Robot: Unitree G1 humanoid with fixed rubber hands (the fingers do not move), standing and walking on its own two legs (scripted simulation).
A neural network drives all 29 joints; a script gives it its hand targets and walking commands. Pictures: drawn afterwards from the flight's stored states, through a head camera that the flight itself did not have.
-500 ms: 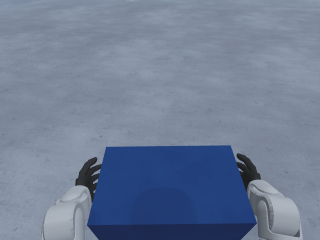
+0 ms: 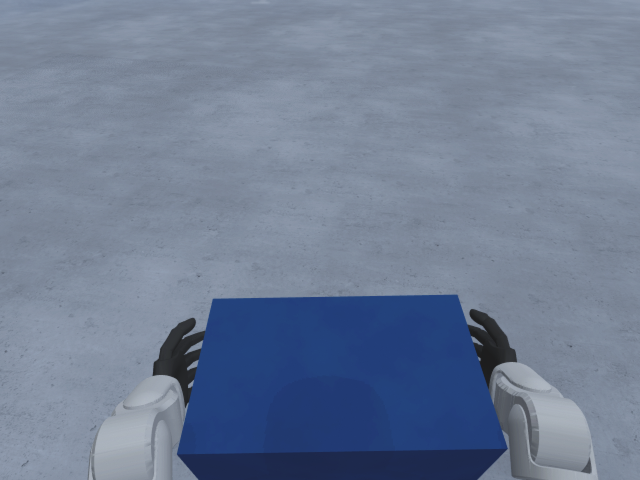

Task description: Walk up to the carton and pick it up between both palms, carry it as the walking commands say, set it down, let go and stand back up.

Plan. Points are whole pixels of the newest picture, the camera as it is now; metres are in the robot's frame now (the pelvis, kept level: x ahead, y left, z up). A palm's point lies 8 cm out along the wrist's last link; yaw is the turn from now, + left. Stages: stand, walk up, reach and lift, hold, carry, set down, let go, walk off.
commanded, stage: carry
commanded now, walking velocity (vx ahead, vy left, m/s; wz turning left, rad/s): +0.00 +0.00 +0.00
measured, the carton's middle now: (336, 418) +0.24 -0.01 -0.01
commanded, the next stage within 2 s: none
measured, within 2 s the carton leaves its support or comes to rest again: neither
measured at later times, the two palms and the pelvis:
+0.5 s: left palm (177, 383) +0.26 +0.18 +0.06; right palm (496, 373) +0.26 -0.20 +0.06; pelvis +0.00 +0.00 +0.00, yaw +0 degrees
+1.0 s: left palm (173, 380) +0.25 +0.18 +0.08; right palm (508, 370) +0.25 -0.20 +0.08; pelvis +0.00 +0.00 +0.00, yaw -1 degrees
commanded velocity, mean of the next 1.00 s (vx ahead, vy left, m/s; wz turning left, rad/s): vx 0.00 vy -0.04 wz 0.00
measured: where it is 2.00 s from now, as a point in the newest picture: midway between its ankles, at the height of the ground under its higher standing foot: outside the picture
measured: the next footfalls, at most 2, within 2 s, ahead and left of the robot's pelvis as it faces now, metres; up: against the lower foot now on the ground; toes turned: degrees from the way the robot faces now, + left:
none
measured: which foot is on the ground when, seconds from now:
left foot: down 0.00-1.00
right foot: down 0.00-1.00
